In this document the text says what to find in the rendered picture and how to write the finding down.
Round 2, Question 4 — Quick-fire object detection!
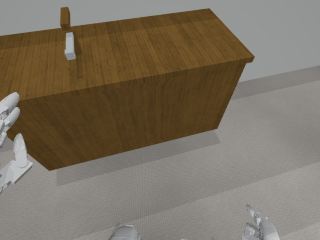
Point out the left robot thigh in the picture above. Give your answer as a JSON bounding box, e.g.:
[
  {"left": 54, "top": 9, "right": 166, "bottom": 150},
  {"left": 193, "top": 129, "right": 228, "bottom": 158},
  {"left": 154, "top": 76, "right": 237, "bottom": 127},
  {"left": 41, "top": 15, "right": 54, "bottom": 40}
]
[{"left": 108, "top": 226, "right": 141, "bottom": 240}]

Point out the tap lever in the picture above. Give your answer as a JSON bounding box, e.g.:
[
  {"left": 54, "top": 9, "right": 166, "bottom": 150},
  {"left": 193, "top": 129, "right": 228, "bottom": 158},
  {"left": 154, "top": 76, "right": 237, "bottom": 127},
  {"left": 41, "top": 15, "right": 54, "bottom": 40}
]
[{"left": 64, "top": 32, "right": 76, "bottom": 60}]

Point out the left robot hand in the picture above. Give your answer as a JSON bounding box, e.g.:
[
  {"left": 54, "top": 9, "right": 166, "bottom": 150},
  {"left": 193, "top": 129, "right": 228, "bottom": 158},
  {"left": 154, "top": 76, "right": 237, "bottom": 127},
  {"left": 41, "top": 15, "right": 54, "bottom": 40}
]
[{"left": 0, "top": 92, "right": 33, "bottom": 195}]

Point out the counter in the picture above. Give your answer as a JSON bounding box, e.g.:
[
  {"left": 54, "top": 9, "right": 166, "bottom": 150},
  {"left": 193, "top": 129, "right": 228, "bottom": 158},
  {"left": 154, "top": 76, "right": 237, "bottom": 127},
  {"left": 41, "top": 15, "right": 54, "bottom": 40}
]
[{"left": 0, "top": 7, "right": 255, "bottom": 171}]

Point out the right robot hand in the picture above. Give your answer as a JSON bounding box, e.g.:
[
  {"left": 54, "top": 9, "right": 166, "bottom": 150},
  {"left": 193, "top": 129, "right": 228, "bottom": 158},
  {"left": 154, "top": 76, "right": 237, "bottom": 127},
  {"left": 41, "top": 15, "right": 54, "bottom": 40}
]
[{"left": 241, "top": 204, "right": 280, "bottom": 240}]

